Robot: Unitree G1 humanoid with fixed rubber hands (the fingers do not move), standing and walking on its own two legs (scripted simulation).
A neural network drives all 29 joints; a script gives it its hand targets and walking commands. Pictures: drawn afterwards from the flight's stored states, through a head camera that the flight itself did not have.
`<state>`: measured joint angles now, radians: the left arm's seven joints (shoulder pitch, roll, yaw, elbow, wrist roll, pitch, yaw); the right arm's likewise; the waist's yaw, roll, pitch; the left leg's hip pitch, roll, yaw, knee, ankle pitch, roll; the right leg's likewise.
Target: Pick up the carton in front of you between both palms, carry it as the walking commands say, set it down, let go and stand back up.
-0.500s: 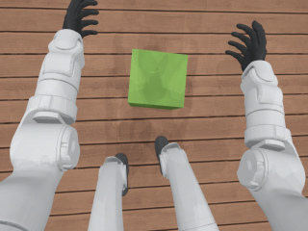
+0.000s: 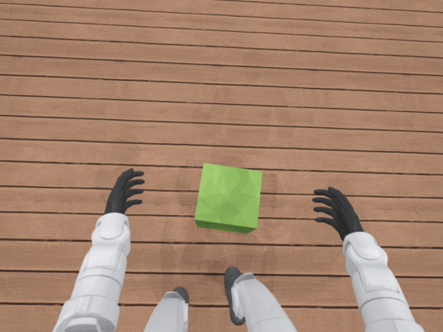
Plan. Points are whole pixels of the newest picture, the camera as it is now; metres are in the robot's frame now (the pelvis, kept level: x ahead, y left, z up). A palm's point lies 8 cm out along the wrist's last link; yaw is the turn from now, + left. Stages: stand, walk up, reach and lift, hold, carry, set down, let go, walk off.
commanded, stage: let go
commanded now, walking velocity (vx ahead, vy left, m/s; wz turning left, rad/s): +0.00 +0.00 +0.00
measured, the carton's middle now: (227, 201) +0.42 -0.08 -0.61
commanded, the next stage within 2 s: stand in 0.86 s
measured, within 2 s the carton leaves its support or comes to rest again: neither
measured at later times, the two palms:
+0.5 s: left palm (17, 299) +0.20 +0.29 -0.03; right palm (331, 277) +0.18 -0.18 -0.03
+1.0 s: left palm (23, 307) +0.19 +0.28 -0.04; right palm (361, 274) +0.18 -0.24 -0.04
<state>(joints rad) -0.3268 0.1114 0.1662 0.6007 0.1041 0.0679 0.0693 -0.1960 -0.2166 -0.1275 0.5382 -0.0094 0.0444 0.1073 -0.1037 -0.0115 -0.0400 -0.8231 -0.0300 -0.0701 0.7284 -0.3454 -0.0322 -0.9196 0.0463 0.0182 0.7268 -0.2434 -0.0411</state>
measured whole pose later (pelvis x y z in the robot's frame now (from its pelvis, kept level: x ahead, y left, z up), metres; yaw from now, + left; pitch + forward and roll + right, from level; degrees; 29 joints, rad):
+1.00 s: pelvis +0.03 +0.03 +0.03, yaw -1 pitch -1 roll +0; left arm 0.19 0.25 0.03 0.60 0.04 0.05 0.01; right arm 0.21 -0.29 -0.05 0.51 -0.03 0.11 -0.01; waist -0.01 0.04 0.03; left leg -0.13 -0.03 -0.06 0.51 -0.36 0.01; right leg -0.23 0.04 0.04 0.51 -0.26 -0.01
